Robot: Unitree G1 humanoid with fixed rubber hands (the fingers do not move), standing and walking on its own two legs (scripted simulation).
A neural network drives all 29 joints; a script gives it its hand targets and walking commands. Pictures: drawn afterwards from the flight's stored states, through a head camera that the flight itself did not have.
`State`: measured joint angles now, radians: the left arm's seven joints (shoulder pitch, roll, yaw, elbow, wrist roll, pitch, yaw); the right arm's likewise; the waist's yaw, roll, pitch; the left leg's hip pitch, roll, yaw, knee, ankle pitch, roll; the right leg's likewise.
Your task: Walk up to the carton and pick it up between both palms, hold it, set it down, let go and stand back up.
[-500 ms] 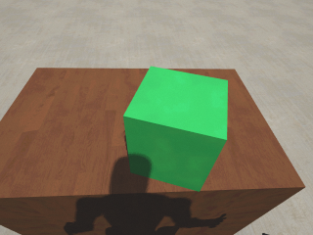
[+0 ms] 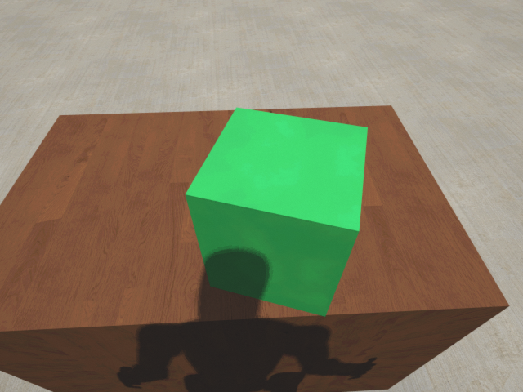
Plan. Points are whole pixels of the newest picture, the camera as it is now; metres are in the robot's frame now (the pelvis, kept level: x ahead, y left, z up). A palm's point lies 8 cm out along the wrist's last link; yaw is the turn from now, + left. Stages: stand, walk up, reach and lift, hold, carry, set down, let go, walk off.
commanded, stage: walk up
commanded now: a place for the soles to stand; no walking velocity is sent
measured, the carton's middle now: (281, 214) +0.39 -0.02 +0.06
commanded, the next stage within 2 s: reach and lift in 0.42 s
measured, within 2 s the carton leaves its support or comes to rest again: neither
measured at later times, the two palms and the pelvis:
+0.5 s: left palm out of the picture +0.06 +0.31 -0.11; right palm out of the picture +0.09 -0.31 -0.11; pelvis +0.00 +0.00 +0.00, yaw +0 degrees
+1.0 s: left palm (89, 379) +0.17 +0.28 -0.08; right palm out of the picture +0.16 -0.28 -0.06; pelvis +0.01 +0.01 +0.00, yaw +1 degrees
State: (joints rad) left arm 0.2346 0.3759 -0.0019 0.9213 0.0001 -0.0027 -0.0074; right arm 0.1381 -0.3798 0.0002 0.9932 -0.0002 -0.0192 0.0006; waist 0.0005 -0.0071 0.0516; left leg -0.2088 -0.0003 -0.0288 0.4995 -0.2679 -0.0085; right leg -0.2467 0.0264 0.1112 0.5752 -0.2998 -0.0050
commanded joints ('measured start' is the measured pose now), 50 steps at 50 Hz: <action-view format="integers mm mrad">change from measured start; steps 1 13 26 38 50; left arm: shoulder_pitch -88 -84 -424 -70 -73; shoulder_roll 213 225 109 117 43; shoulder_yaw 68 77 37 143 81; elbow -48 -44 -473 -675 -798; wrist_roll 14 18 -18 70 24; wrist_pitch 2 4 396 397 372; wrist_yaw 1 -1 72 -13 7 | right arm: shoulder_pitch -31 -26 -251 29 73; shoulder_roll -240 -231 -121 -127 -4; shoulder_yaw -62 -64 -241 -160 -151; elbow -38 -46 -79 -245 -389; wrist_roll -12 -5 -150 15 37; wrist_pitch -31 -27 -137 -199 -150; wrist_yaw -33 -34 95 -4 -6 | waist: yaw -2 -13 -61 -25 -36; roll -10 -5 33 -91 81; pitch -57 -66 7 -286 -62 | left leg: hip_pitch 26 44 -97 182 241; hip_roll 125 108 50 -29 -25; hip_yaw -95 -65 128 100 117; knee -92 -57 80 61 -108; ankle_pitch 73 112 -263 378 314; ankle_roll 87 83 -13 -24 -50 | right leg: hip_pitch -6 6 -189 207 132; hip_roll -98 -112 -45 -14 -2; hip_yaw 102 114 -200 -119 -149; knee -164 -162 30 -30 -217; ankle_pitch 160 238 -146 881 439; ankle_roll -63 -70 -83 45 5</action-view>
